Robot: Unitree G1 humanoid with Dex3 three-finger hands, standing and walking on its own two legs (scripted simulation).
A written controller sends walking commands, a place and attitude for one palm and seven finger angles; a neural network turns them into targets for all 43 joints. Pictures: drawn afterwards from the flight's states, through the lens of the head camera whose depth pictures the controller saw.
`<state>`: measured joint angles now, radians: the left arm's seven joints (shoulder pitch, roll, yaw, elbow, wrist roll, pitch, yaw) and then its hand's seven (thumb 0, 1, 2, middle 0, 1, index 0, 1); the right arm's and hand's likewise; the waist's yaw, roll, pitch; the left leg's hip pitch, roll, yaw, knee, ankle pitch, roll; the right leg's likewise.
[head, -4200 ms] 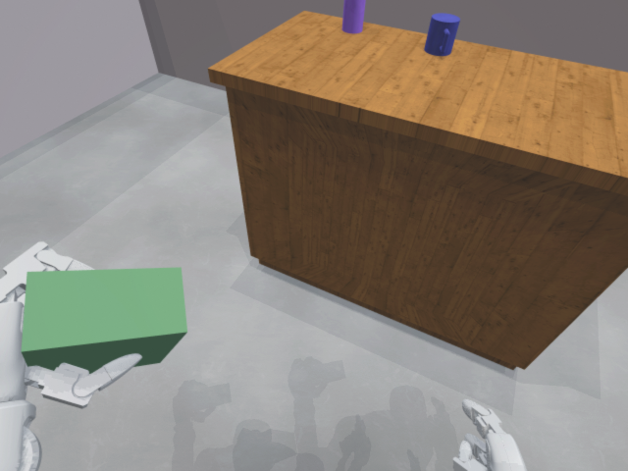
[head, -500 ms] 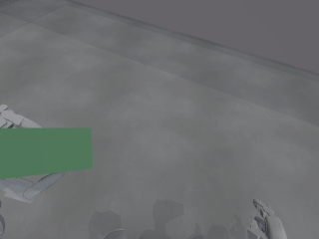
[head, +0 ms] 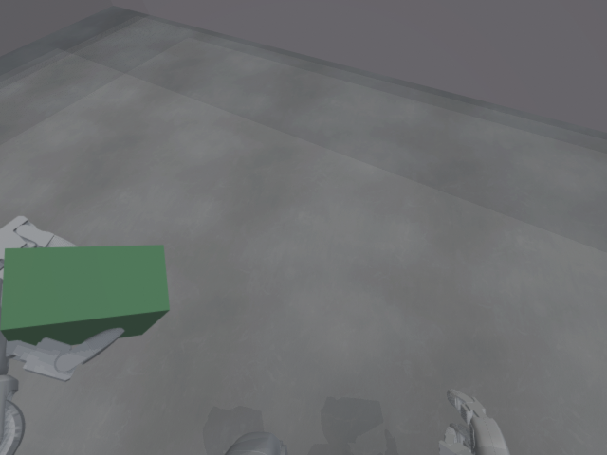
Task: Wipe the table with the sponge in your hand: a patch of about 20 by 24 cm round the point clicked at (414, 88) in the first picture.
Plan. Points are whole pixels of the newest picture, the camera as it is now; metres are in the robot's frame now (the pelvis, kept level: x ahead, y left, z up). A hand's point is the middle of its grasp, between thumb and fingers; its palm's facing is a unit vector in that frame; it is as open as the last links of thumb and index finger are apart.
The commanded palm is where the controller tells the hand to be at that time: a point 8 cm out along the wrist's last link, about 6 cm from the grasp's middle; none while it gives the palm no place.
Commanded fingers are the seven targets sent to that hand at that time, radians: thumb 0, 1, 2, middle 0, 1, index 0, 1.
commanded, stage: walk around to get in front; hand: left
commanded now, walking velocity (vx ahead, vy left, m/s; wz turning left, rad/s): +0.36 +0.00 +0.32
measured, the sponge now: (109, 298) +0.23 +0.21 +0.16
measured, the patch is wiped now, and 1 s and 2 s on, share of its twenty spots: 0.00 0.00 0.00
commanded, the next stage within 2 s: walk to a spot facing it in 0.36 s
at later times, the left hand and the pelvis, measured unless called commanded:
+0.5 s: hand (78, 180) +0.36 +0.29 +0.20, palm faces +0.47 -0.76 -0.44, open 10.1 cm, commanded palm +0.29 +0.32 +0.19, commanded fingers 0.00 0.10 1.30 -1.20 -1.60 -1.20 -1.60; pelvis +0.16 +0.02 +0.01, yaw +6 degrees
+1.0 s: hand (217, 120) +0.47 +0.15 +0.20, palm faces +0.23 -0.82 -0.53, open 10.1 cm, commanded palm +0.41 +0.22 +0.19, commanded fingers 0.00 0.10 1.30 -1.20 -1.60 -1.20 -1.60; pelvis +0.23 -0.05 +0.01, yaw -5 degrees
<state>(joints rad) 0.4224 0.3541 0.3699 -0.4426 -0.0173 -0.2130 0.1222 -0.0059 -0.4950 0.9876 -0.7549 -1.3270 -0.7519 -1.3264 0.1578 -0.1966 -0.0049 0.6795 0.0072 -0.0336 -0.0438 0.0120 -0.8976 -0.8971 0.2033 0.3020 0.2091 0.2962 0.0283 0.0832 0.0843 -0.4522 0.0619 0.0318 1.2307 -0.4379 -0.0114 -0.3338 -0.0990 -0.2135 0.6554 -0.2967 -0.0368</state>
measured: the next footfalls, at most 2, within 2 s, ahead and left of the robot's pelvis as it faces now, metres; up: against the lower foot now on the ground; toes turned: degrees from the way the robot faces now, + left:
left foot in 0.30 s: +0.20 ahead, +0.15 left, +0.00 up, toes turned +14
right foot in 0.70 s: +0.34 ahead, -0.08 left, +0.00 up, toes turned -6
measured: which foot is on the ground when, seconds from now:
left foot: up 0.00-0.28, down 0.30-0.72, up 0.74-1.00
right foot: down 0.00-0.32, up 0.34-0.68, down 0.70-1.00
